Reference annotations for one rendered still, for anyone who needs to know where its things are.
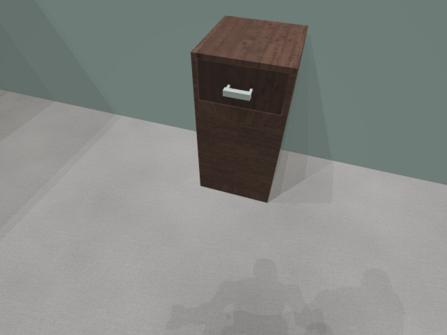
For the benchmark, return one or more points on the handle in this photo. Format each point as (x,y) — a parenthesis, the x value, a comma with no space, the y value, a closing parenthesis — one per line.
(236,93)

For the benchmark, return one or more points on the drawer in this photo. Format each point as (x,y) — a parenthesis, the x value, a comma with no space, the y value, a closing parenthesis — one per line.
(269,86)

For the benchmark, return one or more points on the cabinet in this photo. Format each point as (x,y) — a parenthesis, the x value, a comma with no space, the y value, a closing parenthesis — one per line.
(238,148)

